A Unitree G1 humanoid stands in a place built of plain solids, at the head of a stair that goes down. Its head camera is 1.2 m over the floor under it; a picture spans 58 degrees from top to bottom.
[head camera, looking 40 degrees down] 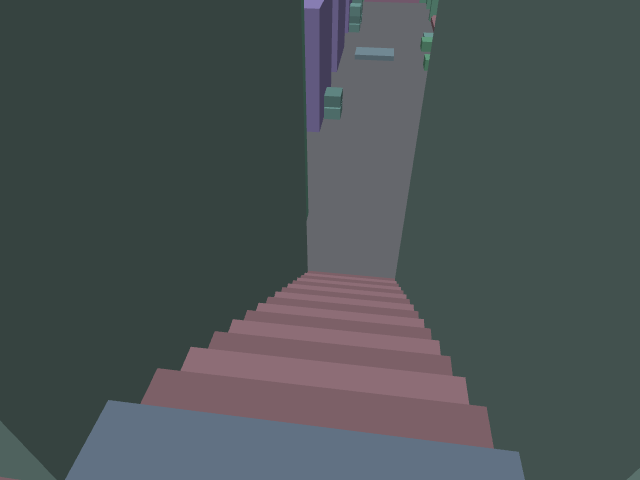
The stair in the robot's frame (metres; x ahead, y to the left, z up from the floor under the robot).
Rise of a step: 0.20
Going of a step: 0.24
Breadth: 1.20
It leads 7 degrees to the right of straight ahead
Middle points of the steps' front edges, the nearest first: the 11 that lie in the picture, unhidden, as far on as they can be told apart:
0.61 0.05 0.00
0.85 0.02 -0.19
1.09 -0.02 -0.39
1.33 -0.05 -0.59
1.57 -0.08 -0.78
1.81 -0.11 -0.98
2.05 -0.14 -1.17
2.29 -0.17 -1.37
2.53 -0.20 -1.57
2.77 -0.23 -1.76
3.00 -0.26 -1.96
